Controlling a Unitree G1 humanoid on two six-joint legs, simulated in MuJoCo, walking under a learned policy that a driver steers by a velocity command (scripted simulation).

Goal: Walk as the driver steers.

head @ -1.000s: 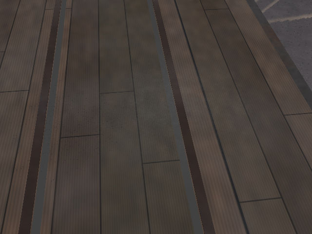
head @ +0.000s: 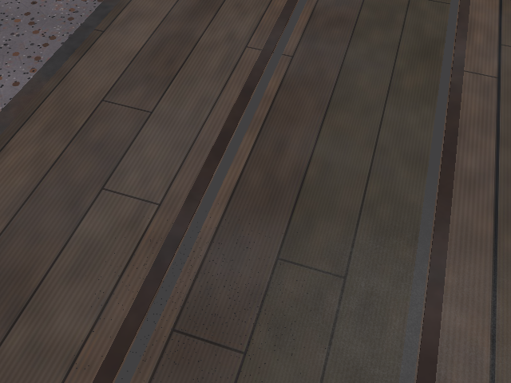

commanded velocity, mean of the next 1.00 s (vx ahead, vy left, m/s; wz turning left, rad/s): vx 0.34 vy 0.00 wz -0.04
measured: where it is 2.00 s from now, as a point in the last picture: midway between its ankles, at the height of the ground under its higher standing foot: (279, 366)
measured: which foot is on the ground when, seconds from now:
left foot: down 0.00-0.44, up 0.46-0.88, down 0.90-1.00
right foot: up 0.00-0.40, down 0.42-0.90, up 0.92-1.00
